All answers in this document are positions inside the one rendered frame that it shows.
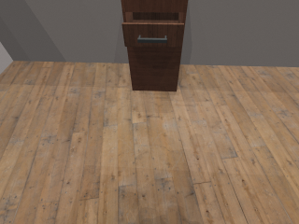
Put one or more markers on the handle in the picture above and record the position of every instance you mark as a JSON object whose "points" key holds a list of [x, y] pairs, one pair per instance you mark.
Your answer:
{"points": [[151, 40]]}

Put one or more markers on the cabinet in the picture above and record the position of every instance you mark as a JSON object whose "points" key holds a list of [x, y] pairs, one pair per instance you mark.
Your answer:
{"points": [[154, 68]]}

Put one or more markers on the drawer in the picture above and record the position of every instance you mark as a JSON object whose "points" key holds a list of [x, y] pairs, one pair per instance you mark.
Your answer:
{"points": [[153, 25]]}

